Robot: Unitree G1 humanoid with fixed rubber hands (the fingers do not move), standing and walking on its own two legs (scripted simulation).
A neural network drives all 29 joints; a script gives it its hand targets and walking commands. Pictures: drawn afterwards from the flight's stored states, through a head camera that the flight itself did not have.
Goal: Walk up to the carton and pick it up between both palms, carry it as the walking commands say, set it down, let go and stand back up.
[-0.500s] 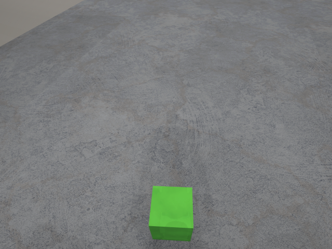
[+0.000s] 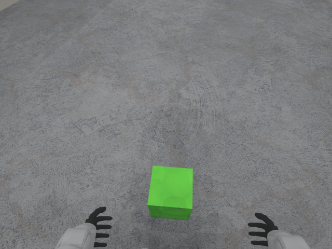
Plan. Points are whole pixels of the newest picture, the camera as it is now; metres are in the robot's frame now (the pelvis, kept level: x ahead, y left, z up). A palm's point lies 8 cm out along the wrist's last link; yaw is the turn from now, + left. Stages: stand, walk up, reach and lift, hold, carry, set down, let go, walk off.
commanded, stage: reach and lift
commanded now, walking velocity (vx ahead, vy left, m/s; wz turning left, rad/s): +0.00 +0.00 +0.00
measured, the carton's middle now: (171, 193) +0.45 +0.02 -0.63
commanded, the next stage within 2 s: none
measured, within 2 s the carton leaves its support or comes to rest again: neither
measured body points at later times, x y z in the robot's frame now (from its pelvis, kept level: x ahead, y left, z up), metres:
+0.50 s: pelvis -0.04 +0.01 -0.04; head +0.08 +0.01 +0.39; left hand +0.20 +0.22 -0.16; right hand +0.19 -0.19 -0.16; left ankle +0.02 +0.11 -0.72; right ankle +0.00 -0.09 -0.72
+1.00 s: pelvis -0.10 +0.01 -0.08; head +0.14 +0.02 +0.30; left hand +0.37 +0.21 -0.18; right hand +0.35 -0.18 -0.18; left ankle +0.02 +0.10 -0.72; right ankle +0.00 -0.09 -0.72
